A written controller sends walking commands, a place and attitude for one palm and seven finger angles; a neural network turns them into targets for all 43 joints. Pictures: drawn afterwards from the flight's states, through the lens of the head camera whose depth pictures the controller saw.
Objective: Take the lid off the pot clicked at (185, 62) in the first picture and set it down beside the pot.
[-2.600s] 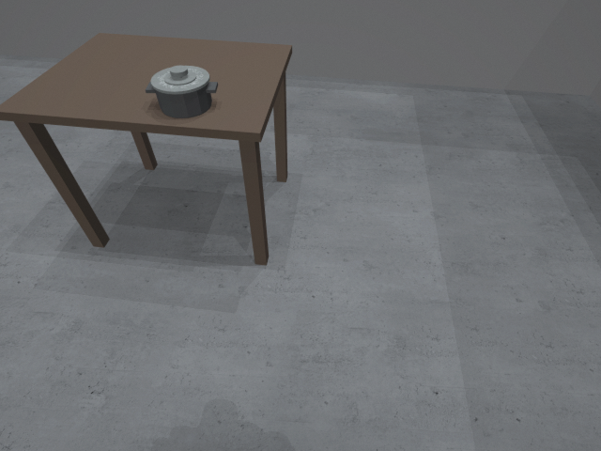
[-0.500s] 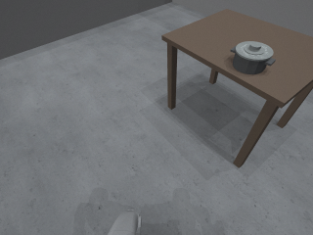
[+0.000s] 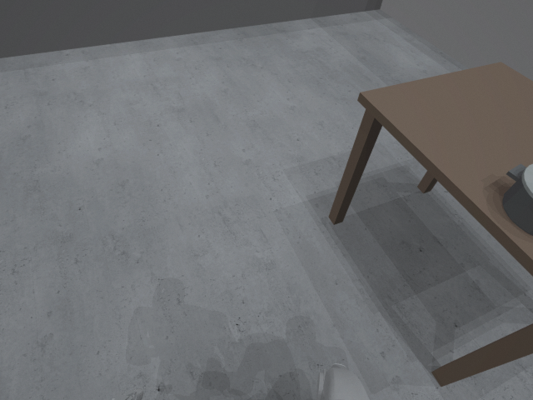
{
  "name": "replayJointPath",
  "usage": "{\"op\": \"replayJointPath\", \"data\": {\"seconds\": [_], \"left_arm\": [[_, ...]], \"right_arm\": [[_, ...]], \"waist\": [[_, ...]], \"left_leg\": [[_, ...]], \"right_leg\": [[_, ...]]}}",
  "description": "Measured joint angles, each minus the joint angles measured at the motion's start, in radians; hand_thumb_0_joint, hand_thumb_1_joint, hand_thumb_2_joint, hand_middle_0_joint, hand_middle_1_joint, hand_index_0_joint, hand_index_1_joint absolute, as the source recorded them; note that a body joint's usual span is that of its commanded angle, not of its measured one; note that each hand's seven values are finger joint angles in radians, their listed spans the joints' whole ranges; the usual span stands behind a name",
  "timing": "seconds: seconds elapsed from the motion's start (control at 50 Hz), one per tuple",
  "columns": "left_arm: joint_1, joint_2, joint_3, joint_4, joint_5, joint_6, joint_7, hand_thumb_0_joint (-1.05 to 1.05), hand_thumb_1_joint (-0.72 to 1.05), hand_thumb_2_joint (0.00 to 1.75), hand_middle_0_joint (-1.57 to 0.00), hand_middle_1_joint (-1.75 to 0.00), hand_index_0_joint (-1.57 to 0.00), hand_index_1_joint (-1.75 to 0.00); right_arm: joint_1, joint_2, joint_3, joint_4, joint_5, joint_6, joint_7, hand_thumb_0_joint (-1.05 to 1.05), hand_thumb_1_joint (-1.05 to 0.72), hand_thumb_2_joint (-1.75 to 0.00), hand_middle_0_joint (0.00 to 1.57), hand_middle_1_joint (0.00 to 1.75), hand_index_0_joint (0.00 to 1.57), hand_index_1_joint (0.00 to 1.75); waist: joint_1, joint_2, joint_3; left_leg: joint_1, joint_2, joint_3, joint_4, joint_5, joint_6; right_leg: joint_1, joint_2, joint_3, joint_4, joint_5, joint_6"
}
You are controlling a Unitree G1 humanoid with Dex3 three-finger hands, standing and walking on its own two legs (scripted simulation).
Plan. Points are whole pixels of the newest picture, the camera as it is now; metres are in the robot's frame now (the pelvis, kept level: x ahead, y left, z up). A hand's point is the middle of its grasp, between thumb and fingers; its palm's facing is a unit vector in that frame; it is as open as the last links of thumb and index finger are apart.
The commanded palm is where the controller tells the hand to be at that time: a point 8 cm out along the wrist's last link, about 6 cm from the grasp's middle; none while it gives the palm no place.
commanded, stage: turn to face it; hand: left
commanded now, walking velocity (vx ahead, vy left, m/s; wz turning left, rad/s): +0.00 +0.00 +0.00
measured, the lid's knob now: out of the picture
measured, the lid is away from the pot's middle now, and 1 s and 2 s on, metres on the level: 0.00 0.00 0.00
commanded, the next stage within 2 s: take the last steps up to it in 1.90 s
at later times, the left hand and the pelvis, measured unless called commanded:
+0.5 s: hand (189, 366) +0.20 +0.15 -0.16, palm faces -0.07 -0.97 -0.24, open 7.3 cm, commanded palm none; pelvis +0.14 -0.04 +0.00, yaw -7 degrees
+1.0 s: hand (189, 304) +0.31 +0.17 -0.17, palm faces -0.38 -0.89 -0.23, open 7.4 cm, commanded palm none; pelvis +0.15 +0.00 +0.00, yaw -26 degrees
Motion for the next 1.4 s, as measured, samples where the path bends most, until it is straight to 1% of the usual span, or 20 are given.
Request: {"op": "replayJointPath", "data": {"seconds": [0.06,0.16,0.18,0.22,0.26,0.3,0.38,0.46,0.56,0.66,0.7,0.74,0.84,0.9,1.0,1.1,1.12,1.16,1.22,1.4], "left_arm": [[-0.065,0.002,-0.005,-0.021,-0.006,0.002,-0.005,0.0,0.91,0.9,-0.2,-0.3,-0.19,-0.3],[-0.107,-0.005,-0.026,-0.025,-0.004,-0.02,0.002,0.0,0.91,0.9,-0.2,-0.3,-0.19,-0.3],[-0.104,-0.011,-0.028,-0.019,-0.001,-0.031,0.004,0.0,0.91,0.9,-0.2,-0.3,-0.19,-0.3],[-0.098,-0.025,-0.035,-0.008,-0.001,-0.049,0.008,0.0,0.91,0.9,-0.2,-0.3,-0.19,-0.3],[-0.077,-0.033,-0.038,0.001,-0.008,-0.045,0.013,0.0,0.91,0.9,-0.2,-0.3,-0.19,-0.3],[-0.047,-0.039,-0.035,0.015,-0.014,-0.028,0.019,0.0,0.91,0.9,-0.2,-0.3,-0.2,-0.3],[0.005,-0.044,-0.021,0.05,-0.016,0.008,0.025,0.0,0.92,0.9,-0.2,-0.3,-0.2,-0.3],[0.046,-0.035,-0.007,0.065,-0.012,0.032,0.016,0.0,0.93,0.9,-0.2,-0.3,-0.2,-0.3],[0.081,-0.028,0.007,0.059,-0.005,0.05,0.006,0.0,0.92,0.9,-0.2,-0.3,-0.2,-0.3],[0.092,-0.012,0.022,0.038,-0.005,0.065,0.006,0.0,0.91,0.9,-0.2,-0.3,-0.2,-0.3],[0.088,0.006,0.031,0.036,-0.013,0.074,0.006,0.0,0.91,0.9,-0.2,-0.3,-0.2,-0.3],[0.082,0.022,0.039,0.037,-0.01,0.084,0.001,0.0,0.91,0.9,-0.2,-0.3,-0.2,-0.3],[0.078,0.056,0.055,0.024,-0.001,0.092,-0.015,0.0,0.91,0.9,-0.2,-0.3,-0.19,-0.3],[0.067,0.066,0.053,0.021,-0.004,0.1,-0.016,0.0,0.91,0.9,-0.2,-0.3,-0.19,-0.3],[0.019,0.063,0.042,0.011,-0.005,0.106,-0.021,0.0,0.91,0.9,-0.2,-0.3,-0.19,-0.3],[-0.037,0.049,0.026,-0.018,-0.005,0.081,-0.026,0.01,0.91,0.9,-0.2,-0.3,-0.19,-0.3],[-0.046,0.049,0.021,-0.026,-0.003,0.066,-0.025,0.01,0.91,0.9,-0.2,-0.3,-0.19,-0.3],[-0.067,0.034,0.012,-0.036,-0.009,0.041,-0.013,0.0,0.91,0.9,-0.2,-0.3,-0.19,-0.3],[-0.065,0.017,0.005,-0.051,-0.016,0.036,0.006,0.0,0.91,0.9,-0.2,-0.3,-0.19,-0.3],[-0.029,0.011,-0.005,-0.039,-0.007,0.056,0.005,0.0,0.91,0.9,-0.2,-0.3,-0.2,-0.3]], "right_arm": [[0.047,-0.005,-0.004,0.018,-0.004,0.003,-0.005,0.0,-0.92,-0.9,0.2,0.3,0.2,0.3],[0.117,-0.012,-0.006,0.064,-0.008,0.015,-0.025,0.01,-0.91,-0.9,0.2,0.3,0.2,0.3],[0.125,-0.014,-0.008,0.079,-0.005,0.02,-0.027,0.01,-0.91,-0.9,0.2,0.3,0.2,0.3],[0.108,-0.016,-0.01,0.094,0.004,0.032,-0.034,0.01,-0.91,-0.9,0.2,0.3,0.2,0.3],[0.084,-0.008,-0.006,0.091,0.007,0.041,-0.039,0.01,-0.91,-0.9,0.2,0.3,0.2,0.3],[0.048,0.002,-0.002,0.077,0.002,0.056,-0.035,0.01,-0.91,-0.9,0.2,0.3,0.2,0.3],[-0.027,0.019,0.003,0.027,-0.009,0.083,-0.025,0.01,-0.91,-0.9,0.2,0.3,0.2,0.3],[-0.08,0.03,0.004,-0.005,-0.015,0.099,-0.016,0.01,-0.91,-0.9,0.2,0.3,0.2,0.3],[-0.111,0.023,-0.001,-0.026,-0.011,0.106,-0.014,0.01,-0.91,-0.9,0.2,0.3,0.2,0.3],[-0.118,0.01,-0.005,-0.046,0.003,0.09,-0.024,0.01,-0.91,-0.9,0.2,0.3,0.2,0.3],[-0.112,0.015,-0.005,-0.054,0.001,0.076,-0.031,0.01,-0.91,-0.9,0.2,0.3,0.2,0.3],[-0.101,0.02,0.001,-0.064,-0.004,0.081,-0.033,0.01,-0.91,-0.9,0.2,0.3,0.2,0.3],[-0.08,0.023,0.009,-0.067,-0.012,0.084,-0.039,0.01,-0.91,-0.9,0.2,0.3,0.2,0.3],[-0.074,0.022,0.008,-0.07,-0.014,0.075,-0.037,0.01,-0.91,-0.9,0.2,0.3,0.2,0.3],[-0.06,0.017,0.002,-0.071,-0.018,0.07,-0.025,0.01,-0.9,-0.9,0.2,0.3,0.21,0.3],[-0.022,-0.012,-0.015,-0.057,-0.016,0.079,-0.014,0.01,-0.9,-0.9,0.2,0.3,0.21,0.3],[-0.01,-0.022,-0.019,-0.054,-0.011,0.083,-0.011,0.01,-0.9,-0.9,0.2,0.3,0.21,0.3],[-0.013,-0.046,-0.025,-0.041,-0.005,0.108,-0.017,0.01,-0.9,-0.9,0.2,0.3,0.2,0.3],[-0.025,-0.062,-0.027,-0.029,-0.003,0.134,-0.026,0.01,-0.91,-0.9,0.2,0.3,0.2,0.3],[-0.089,-0.047,-0.021,-0.08,-0.007,0.12,-0.014,0.01,-0.91,-0.9,0.2,0.3,0.2,0.3]], "waist": [[-0.033,-0.001,0.001],[-0.062,0.015,0.006],[-0.056,0.025,0.007],[-0.051,0.051,0.027],[-0.045,0.053,0.044],[-0.038,0.05,0.049],[-0.035,0.051,0.039],[-0.011,0.047,0.022],[0.024,0.039,-0.006],[0.05,0.018,-0.03],[0.041,-0.004,-0.032],[0.035,-0.018,-0.028],[0.032,-0.02,-0.027],[0.025,-0.012,-0.017],[-0.001,0.013,0.014],[-0.03,0.05,0.033],[-0.033,0.056,0.032],[-0.039,0.082,0.048],[-0.036,0.087,0.05],[-0.029,0.05,0.026]], "left_leg": [[0.049,0.002,-0.024,-0.018,-0.031,-0.013],[0.112,0.015,-0.03,0.073,-0.149,-0.042],[0.09,0.024,-0.021,0.168,-0.177,-0.052],[-0.033,0.035,-0.031,0.501,-0.206,-0.076],[-0.146,0.043,-0.034,0.737,-0.222,-0.092],[-0.248,0.075,-0.026,0.833,-0.185,-0.107],[-0.392,0.141,-0.035,0.778,-0.093,-0.138],[-0.433,0.17,-0.051,0.667,-0.038,-0.155],[-0.374,0.151,-0.046,0.504,-0.066,-0.161],[-0.227,0.097,-0.031,0.238,-0.064,-0.138],[-0.184,0.087,-0.014,0.147,0.003,-0.107],[-0.161,0.093,0.011,0.137,0.01,-0.086],[-0.099,0.129,0.078,0.081,0.015,-0.08],[-0.083,0.151,0.116,0.082,0.003,-0.082],[-0.075,0.195,0.179,0.121,-0.032,-0.099],[-0.102,0.249,0.238,0.235,-0.103,-0.136],[-0.136,0.264,0.237,0.308,-0.121,-0.143],[-0.238,0.255,0.142,0.539,-0.218,-0.16],[-0.356,0.217,0.049,0.747,-0.212,-0.172],[-0.43,0.188,-0.011,0.606,-0.069,-0.199]], "right_leg": [[0.023,0.028,-0.022,-0.184,0.054,-0.008],[0.183,0.115,-0.073,-0.455,0.115,-0.073],[0.216,0.132,-0.08,-0.474,0.085,-0.122],[0.225,0.154,-0.083,-0.427,0.021,-0.173],[0.259,0.164,-0.077,-0.433,0.003,-0.182],[0.293,0.177,-0.062,-0.479,0.02,-0.179],[0.319,0.196,-0.032,-0.565,0.062,-0.185],[0.314,0.214,0.013,-0.603,0.087,-0.181],[0.297,0.231,0.067,-0.617,0.1,-0.166],[0.263,0.252,0.123,-0.602,0.106,-0.135],[0.228,0.258,0.141,-0.524,0.019,-0.114],[0.171,0.252,0.106,-0.333,-0.14,-0.081],[0.089,0.195,0.049,0.063,-0.167,-0.028],[0.119,0.151,0.032,0.062,-0.178,-0.014],[0.222,0.107,-0.015,-0.157,-0.215,-0.02],[0.343,0.13,-0.064,-0.411,-0.135,-0.059],[0.364,0.136,-0.068,-0.456,-0.091,-0.095],[0.347,0.152,-0.063,-0.415,-0.122,-0.128],[0.367,0.164,-0.034,-0.446,-0.125,-0.132],[0.388,0.197,0.074,-0.541,-0.055,-0.125]]}}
